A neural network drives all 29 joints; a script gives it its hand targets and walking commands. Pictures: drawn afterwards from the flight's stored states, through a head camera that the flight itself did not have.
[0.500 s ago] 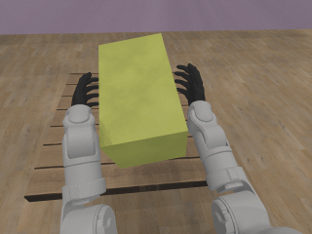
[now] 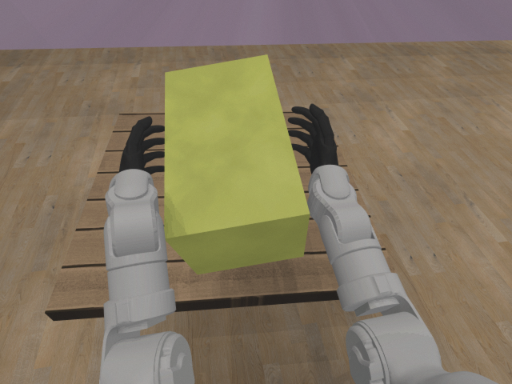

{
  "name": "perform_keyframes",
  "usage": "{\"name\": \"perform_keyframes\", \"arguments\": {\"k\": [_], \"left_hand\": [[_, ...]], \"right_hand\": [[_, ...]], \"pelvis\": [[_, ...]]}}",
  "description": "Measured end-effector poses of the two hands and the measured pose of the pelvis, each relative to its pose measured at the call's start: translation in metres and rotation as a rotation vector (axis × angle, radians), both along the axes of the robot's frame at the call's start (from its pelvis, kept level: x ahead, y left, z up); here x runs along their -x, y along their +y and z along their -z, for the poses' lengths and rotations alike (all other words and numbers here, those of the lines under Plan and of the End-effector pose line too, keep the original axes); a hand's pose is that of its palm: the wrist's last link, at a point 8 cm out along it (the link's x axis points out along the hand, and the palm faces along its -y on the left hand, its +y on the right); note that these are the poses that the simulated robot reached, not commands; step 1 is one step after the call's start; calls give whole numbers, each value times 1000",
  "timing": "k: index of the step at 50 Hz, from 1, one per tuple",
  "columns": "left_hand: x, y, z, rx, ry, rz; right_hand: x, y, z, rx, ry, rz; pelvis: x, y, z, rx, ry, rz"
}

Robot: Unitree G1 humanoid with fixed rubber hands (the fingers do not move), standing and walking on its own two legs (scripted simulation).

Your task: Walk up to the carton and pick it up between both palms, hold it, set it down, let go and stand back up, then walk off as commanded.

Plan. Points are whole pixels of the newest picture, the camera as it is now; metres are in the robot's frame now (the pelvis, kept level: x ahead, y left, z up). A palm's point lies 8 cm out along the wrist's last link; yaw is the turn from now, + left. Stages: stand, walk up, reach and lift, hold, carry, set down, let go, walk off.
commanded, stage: hold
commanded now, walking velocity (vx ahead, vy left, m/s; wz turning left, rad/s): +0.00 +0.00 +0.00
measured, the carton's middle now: (232, 162) +0.42 +0.00 +0.13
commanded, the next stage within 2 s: none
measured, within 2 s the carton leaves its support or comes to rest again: neither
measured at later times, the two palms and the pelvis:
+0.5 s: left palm (139, 167) +0.37 +0.13 +0.18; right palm (326, 158) +0.36 -0.14 +0.19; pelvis +0.00 +0.00 +0.00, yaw +0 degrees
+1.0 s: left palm (136, 164) +0.37 +0.14 +0.19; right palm (323, 151) +0.36 -0.13 +0.20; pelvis +0.01 +0.00 +0.00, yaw +0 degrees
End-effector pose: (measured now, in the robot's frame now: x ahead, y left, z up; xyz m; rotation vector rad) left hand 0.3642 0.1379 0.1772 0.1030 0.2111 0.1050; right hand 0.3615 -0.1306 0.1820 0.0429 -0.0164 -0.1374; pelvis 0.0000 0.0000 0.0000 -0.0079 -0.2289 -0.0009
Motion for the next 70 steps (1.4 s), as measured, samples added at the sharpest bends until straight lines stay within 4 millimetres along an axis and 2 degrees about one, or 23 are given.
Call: {"name": "perform_keyframes", "arguments": {"k": [9,17,22,30,36,43,52,60,70], "left_hand": [[-3,-4,-11,-6,-45,5],[-2,-3,-3,-8,-6,13],[0,-5,-6,-12,-38,13],[-3,-3,-4,-12,-4,16],[3,1,-7,-7,-44,-4],[-2,-2,-3,-6,5,13],[-5,-2,-10,-16,-49,3],[-6,0,2,-2,6,10],[0,-3,-5,-16,-40,25]], "right_hand": [[0,-3,-14,-6,-45,11],[-1,-4,-2,-5,-5,0],[4,-5,-6,-16,-42,13],[0,-3,-4,-5,-10,10],[2,2,-10,-17,-51,-3],[-1,-3,1,1,9,5],[-3,-1,-15,-14,-53,8],[-6,0,5,-4,12,3],[5,-3,-6,-21,-38,21]], "pelvis": [[-3,-1,0,2,3,1],[-6,-1,0,2,-9,2],[-6,0,1,4,-12,4],[-1,0,0,-1,-5,6],[-2,1,0,2,2,1],[-3,0,0,-1,-2,-1],[-7,0,0,2,3,2],[-9,1,0,2,-3,0],[-10,4,0,7,-9,4]]}}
